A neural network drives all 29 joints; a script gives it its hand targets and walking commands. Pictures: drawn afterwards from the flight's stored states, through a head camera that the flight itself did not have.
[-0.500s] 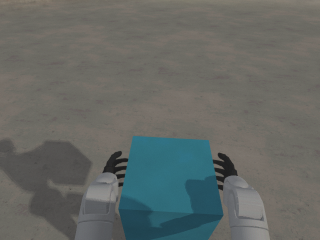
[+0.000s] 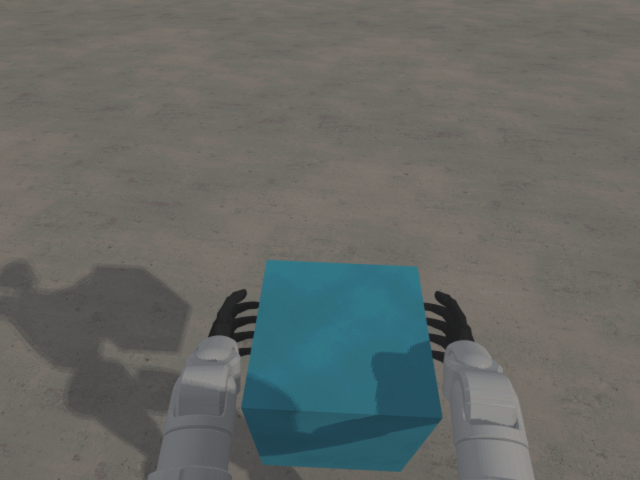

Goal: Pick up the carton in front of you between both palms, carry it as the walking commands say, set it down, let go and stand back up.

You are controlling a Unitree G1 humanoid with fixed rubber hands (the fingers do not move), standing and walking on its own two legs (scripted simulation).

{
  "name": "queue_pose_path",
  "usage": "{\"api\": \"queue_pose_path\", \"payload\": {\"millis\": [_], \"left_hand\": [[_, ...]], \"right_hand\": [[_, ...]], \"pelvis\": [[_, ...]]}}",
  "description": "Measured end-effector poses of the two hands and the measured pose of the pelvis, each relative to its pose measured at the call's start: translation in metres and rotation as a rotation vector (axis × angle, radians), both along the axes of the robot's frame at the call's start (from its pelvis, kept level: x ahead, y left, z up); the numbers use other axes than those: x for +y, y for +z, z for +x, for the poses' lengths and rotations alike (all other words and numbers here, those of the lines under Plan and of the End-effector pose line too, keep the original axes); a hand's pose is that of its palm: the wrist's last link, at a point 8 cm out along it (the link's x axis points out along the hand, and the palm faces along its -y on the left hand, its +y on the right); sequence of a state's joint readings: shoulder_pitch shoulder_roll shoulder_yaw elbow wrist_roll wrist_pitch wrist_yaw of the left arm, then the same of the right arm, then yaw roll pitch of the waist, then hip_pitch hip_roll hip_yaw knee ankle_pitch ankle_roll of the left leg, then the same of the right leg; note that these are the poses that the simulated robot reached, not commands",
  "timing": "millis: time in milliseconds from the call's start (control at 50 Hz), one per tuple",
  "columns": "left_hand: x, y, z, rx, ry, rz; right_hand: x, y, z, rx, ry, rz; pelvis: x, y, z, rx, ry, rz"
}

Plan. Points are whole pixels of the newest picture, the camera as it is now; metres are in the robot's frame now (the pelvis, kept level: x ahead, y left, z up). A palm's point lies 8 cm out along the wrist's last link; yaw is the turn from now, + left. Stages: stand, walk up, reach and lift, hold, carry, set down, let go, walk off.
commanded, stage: hold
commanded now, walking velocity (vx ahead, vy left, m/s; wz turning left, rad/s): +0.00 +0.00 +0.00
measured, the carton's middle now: (336, 370) +0.31 +0.00 -0.05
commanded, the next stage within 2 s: set down in 0.80 s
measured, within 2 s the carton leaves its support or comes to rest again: neither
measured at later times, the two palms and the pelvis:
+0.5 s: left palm (213, 373) +0.25 +0.14 +0.05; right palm (453, 341) +0.30 -0.15 +0.05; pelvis -0.02 -0.05 +0.01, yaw +10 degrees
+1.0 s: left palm (221, 362) +0.26 +0.14 +0.05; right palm (452, 327) +0.32 -0.15 +0.05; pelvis -0.01 -0.06 +0.01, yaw +12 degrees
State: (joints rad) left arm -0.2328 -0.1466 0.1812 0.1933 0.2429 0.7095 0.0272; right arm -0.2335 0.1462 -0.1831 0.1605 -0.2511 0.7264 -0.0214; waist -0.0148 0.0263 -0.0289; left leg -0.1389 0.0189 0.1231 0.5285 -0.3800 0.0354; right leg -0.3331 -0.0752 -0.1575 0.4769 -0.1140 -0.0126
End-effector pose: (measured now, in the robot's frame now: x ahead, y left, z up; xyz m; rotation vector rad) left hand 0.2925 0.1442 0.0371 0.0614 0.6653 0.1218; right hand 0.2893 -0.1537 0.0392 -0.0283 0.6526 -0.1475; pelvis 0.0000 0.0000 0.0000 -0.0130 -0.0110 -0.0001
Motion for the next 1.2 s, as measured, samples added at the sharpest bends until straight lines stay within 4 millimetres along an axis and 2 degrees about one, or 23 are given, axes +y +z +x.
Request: {"api": "queue_pose_path", "payload": {"millis": [80,220,340,500,600,780,960,1100,1200], "left_hand": [[0.008,0.0,-0.013,0.012,0.024,0.014],[0.032,0.003,-0.043,0.001,0.165,0.006],[0.025,0.009,-0.049,-0.001,0.194,0.014],[0.0,0.014,-0.045,0.003,0.176,0.025],[-0.008,0.016,-0.045,0.0,0.184,0.025],[-0.011,0.019,-0.045,-0.001,0.209,0.021],[-0.007,0.017,-0.036,0.006,0.214,0.017],[-0.005,-0.003,-0.012,0.023,0.202,0.014],[-0.008,-0.04,0.007,0.044,0.155,0.037]], "right_hand": [[0.008,-0.002,-0.004,0.012,0.039,-0.006],[0.036,0.003,0.007,0.0,0.176,-0.009],[0.03,0.007,0.009,-0.002,0.204,0.0],[0.005,0.007,0.008,0.001,0.184,0.015],[-0.004,0.008,0.01,0.0,0.192,0.028],[-0.006,0.011,0.017,0.0,0.215,0.043],[0.0,0.009,0.026,0.008,0.198,0.054],[0.001,-0.012,0.044,0.029,0.153,0.079],[-0.003,-0.05,0.053,0.044,0.137,0.052]], "pelvis": [[-0.002,0.008,-0.003,-0.046,0.07,0.002],[-0.014,0.01,-0.01,-0.086,0.139,0.016],[-0.029,0.01,-0.014,-0.104,0.167,0.017],[-0.049,0.009,-0.017,-0.111,0.178,0.022],[-0.06,0.01,-0.017,-0.11,0.185,0.024],[-0.07,0.01,-0.013,-0.113,0.201,0.024],[-0.066,0.009,-0.012,-0.11,0.206,0.019],[-0.056,0.002,-0.017,-0.062,0.198,0.01],[-0.048,-0.006,-0.024,0.053,0.181,0.007]]}}
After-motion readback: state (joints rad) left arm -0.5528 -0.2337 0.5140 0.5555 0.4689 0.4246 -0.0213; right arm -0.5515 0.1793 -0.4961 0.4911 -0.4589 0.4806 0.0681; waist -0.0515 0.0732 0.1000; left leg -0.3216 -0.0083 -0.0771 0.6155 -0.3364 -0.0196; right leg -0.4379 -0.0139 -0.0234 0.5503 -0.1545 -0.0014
